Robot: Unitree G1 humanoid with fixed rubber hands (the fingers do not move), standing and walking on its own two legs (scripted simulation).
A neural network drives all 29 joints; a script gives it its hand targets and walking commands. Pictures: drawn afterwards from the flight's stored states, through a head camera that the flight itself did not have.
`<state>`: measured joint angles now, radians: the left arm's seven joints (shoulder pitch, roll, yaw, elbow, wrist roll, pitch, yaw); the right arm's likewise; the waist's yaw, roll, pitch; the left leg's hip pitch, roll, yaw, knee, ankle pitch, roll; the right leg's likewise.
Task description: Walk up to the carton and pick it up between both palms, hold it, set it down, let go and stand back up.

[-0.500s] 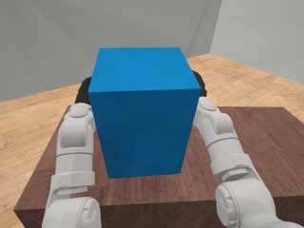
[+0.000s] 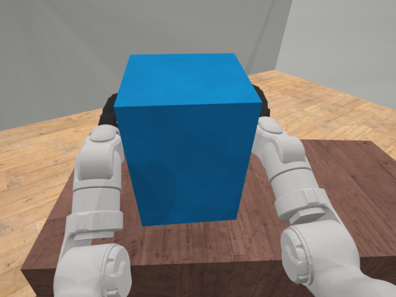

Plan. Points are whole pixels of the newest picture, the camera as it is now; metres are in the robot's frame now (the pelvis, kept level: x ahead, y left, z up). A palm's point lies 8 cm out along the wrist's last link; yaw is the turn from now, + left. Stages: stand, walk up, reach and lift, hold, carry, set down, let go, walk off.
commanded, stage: hold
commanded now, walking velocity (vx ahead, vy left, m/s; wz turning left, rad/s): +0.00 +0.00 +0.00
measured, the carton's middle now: (186, 142) +0.35 +0.01 +0.21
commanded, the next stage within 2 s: none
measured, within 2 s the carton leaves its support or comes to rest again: neither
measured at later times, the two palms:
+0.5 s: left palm (114, 133) +0.36 +0.14 +0.23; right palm (261, 125) +0.37 -0.14 +0.25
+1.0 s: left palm (110, 132) +0.36 +0.15 +0.23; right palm (259, 124) +0.36 -0.14 +0.25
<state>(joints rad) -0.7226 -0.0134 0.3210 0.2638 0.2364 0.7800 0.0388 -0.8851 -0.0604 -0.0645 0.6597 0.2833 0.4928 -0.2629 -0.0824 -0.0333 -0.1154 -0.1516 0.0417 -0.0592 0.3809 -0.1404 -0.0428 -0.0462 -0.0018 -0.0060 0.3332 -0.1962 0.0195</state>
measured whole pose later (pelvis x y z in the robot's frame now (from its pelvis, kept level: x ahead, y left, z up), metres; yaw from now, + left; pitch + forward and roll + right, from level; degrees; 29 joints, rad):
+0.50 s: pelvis +0.01 +0.00 +0.00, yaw +0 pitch -6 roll -1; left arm -0.65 -0.04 0.31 0.14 0.24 0.83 0.04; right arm -0.81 -0.07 -0.02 0.54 0.33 0.53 -0.28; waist -0.10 -0.03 -0.10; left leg -0.11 0.04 -0.07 0.40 -0.17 -0.05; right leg 0.00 0.00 0.00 0.34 -0.22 0.02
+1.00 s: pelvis +0.00 +0.00 +0.00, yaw +0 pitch -7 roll -1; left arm -0.69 -0.03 0.33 0.18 0.25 0.82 0.02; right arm -0.84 -0.05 -0.05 0.57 0.30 0.54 -0.29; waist -0.09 -0.03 -0.10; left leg -0.12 0.04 -0.07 0.39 -0.16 -0.05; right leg -0.01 0.00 0.00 0.34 -0.21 0.01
